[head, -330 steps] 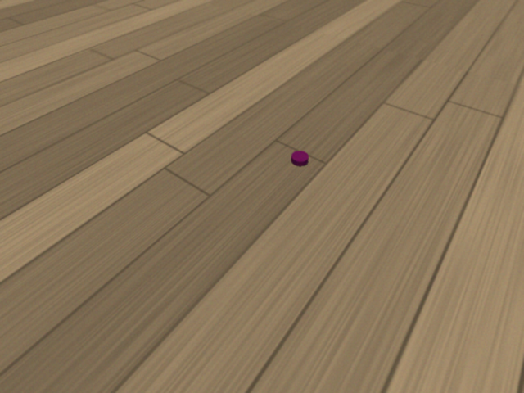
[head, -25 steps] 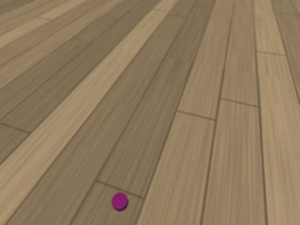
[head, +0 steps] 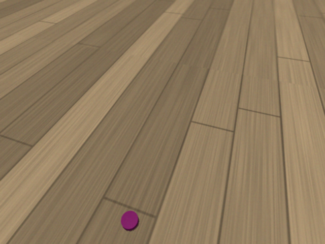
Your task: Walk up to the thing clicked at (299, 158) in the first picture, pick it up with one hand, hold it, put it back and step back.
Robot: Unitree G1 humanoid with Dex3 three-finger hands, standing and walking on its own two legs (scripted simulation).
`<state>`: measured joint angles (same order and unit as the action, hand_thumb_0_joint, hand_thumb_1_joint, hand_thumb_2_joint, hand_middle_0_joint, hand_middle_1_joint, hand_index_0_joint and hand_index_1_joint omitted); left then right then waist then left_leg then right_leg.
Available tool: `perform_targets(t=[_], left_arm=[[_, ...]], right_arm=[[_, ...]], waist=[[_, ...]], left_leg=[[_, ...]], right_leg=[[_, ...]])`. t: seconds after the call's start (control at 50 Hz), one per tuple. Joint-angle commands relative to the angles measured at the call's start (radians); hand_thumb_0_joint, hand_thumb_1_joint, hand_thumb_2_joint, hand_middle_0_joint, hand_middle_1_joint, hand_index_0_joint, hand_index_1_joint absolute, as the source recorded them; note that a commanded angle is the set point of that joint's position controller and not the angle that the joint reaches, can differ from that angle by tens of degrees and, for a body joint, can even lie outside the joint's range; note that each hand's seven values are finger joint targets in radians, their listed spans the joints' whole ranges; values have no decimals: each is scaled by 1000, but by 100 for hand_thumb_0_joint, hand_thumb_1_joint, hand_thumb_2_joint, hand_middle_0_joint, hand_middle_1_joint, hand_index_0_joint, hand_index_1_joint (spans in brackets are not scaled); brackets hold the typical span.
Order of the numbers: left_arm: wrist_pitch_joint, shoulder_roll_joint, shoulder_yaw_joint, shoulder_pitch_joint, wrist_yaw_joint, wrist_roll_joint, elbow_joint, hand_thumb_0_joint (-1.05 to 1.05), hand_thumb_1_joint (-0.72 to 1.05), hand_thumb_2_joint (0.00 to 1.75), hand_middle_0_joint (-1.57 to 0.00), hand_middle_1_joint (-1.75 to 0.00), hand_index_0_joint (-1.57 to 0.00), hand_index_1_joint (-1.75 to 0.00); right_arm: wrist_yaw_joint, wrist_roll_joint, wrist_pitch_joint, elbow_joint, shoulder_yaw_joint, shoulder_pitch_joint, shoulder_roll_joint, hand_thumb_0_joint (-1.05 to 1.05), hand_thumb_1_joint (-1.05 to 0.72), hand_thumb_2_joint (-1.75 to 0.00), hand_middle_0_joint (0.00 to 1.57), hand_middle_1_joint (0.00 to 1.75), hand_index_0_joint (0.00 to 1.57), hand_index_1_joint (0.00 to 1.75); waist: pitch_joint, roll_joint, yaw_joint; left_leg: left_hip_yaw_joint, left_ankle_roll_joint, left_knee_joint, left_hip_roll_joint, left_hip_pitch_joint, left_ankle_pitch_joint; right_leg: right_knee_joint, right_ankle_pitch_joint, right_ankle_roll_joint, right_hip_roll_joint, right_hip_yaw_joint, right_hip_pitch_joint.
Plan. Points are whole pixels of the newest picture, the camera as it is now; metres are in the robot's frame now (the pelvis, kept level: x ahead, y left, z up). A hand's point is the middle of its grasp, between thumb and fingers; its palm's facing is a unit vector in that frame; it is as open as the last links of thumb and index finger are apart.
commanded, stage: stand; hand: left
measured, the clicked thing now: (129, 220) +0.42 +0.22 -0.77
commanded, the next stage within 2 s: none
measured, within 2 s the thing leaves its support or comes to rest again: neither
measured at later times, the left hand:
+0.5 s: hand out of the picture +0.08 +0.25 -0.16, palm faces -0.03 -0.94 -0.34, open 7.4 cm
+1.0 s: hand out of the picture +0.07 +0.25 -0.16, palm faces -0.03 -0.94 -0.34, open 7.4 cm
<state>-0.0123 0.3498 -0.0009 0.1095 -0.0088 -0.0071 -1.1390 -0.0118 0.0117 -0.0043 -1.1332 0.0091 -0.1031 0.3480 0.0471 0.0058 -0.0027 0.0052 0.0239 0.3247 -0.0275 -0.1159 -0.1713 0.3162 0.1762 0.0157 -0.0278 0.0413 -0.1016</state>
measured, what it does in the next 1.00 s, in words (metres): stands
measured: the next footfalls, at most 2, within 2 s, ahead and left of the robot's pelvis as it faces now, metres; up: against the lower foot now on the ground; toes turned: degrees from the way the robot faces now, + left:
none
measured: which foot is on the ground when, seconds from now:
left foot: down 0.00-1.00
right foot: down 0.00-1.00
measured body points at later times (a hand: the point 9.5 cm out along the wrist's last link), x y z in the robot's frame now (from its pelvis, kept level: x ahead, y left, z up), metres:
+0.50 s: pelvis +0.01 +0.00 +0.00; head +0.01 +0.00 +0.45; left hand +0.08 +0.30 -0.13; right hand +0.08 -0.30 -0.13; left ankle +0.00 +0.13 -0.75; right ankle +0.00 -0.13 -0.75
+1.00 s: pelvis +0.01 +0.00 +0.00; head +0.01 +0.00 +0.45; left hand +0.08 +0.30 -0.13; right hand +0.08 -0.30 -0.13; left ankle +0.00 +0.13 -0.75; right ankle +0.00 -0.13 -0.75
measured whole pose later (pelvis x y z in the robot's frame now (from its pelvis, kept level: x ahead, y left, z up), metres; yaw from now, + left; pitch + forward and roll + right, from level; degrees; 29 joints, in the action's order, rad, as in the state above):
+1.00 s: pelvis +0.01 +0.00 +0.00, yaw +0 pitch -2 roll +0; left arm -0.01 0.35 0.00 0.12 -0.01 -0.01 -1.13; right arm -0.01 0.01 0.00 -1.13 0.01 -0.11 0.35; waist 0.05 0.01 0.00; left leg 0.00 0.02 0.32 -0.03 -0.10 -0.18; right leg 0.31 0.18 0.01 -0.03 0.04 -0.09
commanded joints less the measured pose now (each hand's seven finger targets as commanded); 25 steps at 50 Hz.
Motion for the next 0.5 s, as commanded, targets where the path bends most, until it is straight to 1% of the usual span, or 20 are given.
perform_targets(t=[0.0, 0.04, 0.08, 0.1, 0.14, 0.16, 0.22, 0.26, 0.28, 0.32, 0.34, 0.38, 0.42, 0.44, 0.46, 0.48], left_arm=[[-17, 218, 43, -40, 13, -1, 61, 0, 90, 90, -20, -30, -20, -30], [-17, 217, 43, -33, 13, -3, 63, 0, 90, 90, -20, -30, -20, -30], [-17, 217, 42, -34, 14, -4, 61, 0, 90, 90, -20, -30, -20, -30], [-17, 220, 44, -37, 15, -3, 59, 0, 90, 90, -20, -30, -20, -30], [-17, 218, 43, -36, 15, 0, 62, 0, 90, 90, -20, -30, -20, -30], [-17, 218, 44, -30, 15, -3, 63, 0, 90, 90, -20, -30, -20, -30], [-16, 221, 46, -35, 15, -3, 63, 0, 90, 90, -20, -30, -20, -30], [-17, 215, 43, -26, 15, -4, 63, 0, 90, 90, -20, -30, -20, -30], [-16, 219, 44, -40, 16, -3, 64, 0, 90, 90, -20, -30, -20, -30], [-16, 214, 41, -31, 16, -2, 63, 0, 90, 90, -20, -30, -20, -30], [-17, 215, 42, -30, 15, -4, 64, 0, 90, 90, -20, -30, -20, -30], [-17, 214, 42, -29, 16, -2, 61, 0, 90, 90, -20, -30, -20, -30], [-16, 220, 44, -28, 16, -3, 63, 0, 90, 90, -20, -30, -20, -30], [-16, 214, 42, -26, 15, -2, 62, 0, 90, 90, -20, -30, -20, -30], [-16, 223, 45, -30, 16, -3, 65, 0, 90, 90, -20, -30, -20, -30], [-16, 217, 43, -27, 15, 0, 63, 0, 90, 90, -20, -30, -20, -30]], right_arm=[[15, -2, -24, 58, -39, 38, 214, 0, -90, -90, 20, 30, 20, 30], [17, -2, -25, 61, -41, 48, 218, 0, -90, -90, 20, 30, 20, 30], [17, -3, -23, 61, -40, 49, 216, 0, -90, -90, 20, 30, 20, 30], [17, -4, -23, 59, -39, 40, 213, 0, -90, -90, 20, 30, 20, 30], [16, -3, -23, 57, -39, 35, 216, 0, -90, -90, 20, 30, 20, 30], [18, -1, -23, 59, -42, 41, 221, 0, -90, -90, 20, 30, 20, 30], [18, -2, -23, 60, -38, 36, 215, 0, -90, -90, 20, 30, 20, 30], [19, -1, -24, 62, -41, 44, 221, 0, -90, -90, 20, 30, 20, 30], [20, -2, -24, 62, -41, 38, 217, 0, -90, -90, 20, 30, 20, 30], [19, -3, -22, 61, -40, 41, 219, 0, -90, -90, 20, 30, 20, 30], [20, -1, -22, 61, -41, 37, 217, 0, -90, -90, 20, 30, 20, 30], [19, -2, -22, 61, -40, 38, 218, 0, -90, -90, 20, 30, 20, 30], [19, -2, -21, 63, -40, 34, 216, 0, -90, -90, 20, 30, 20, 30], [18, -2, -23, 61, -38, 33, 216, 0, -90, -90, 20, 30, 20, 30], [19, -1, -23, 64, -40, 33, 216, 0, -90, -90, 20, 30, 20, 30], [19, -2, -24, 62, -40, 35, 218, 0, -90, -90, 20, 30, 20, 30]], waist=[[-69, -7, 3], [-78, 1, 7], [-71, -9, 7], [-65, -13, 2], [-61, 1, 3], [-75, 3, 5], [-77, 1, 4], [-79, 7, 8], [-78, -3, 3], [-73, -1, 7], [-81, 0, 4], [-65, 2, 5], [-80, 0, 5], [-64, 7, 5], [-73, 1, 4], [-64, 1, 7]], left_leg=[[83, -35, -54, -105, -3, 119], [80, -37, -47, -105, 10, 131], [81, -36, -47, -106, 13, 130], [80, -34, -48, -102, 10, 120], [81, -34, -53, -103, 2, 114], [78, -37, -45, -105, 11, 122], [79, -36, -51, -106, 6, 144], [79, -33, -46, -109, 21, 163], [79, -34, -44, -109, 16, 166], [80, -35, -43, -110, 17, 154], [75, -38, -40, -108, 14, 147], [77, -35, -46, -106, 6, 141], [74, -38, -43, -107, 17, 152], [76, -35, -50, -104, 4, 149], [77, -34, -51, -108, 14, 157], [76, -33, -51, -106, 13, 156]], right_leg=[[-52, -96, -30, -118, -94, 15], [-53, -119, -28, -118, -93, 13], [-56, -111, -27, -116, -92, 6], [-57, -106, -27, -115, -93, 2], [-59, -96, -28, -115, -96, 5], [-55, -117, -29, -119, -95, 10], [-48, -132, -27, -117, -93, 23], [-47, -138, -26, -114, -88, 8], [-45, -138, -29, -117, -89, 18], [-49, -125, -28, -115, -88, 13], [-51, -136, -29, -119, -93, 20], [-53, -127, -27, -116, -90, 15], [-47, -147, -30, -119, -92, 22], [-51, -144, -27, -117, -91, 19], [-46, -137, -29, -117, -90, 23], [-48, -130, -28, -115, -91, 12]])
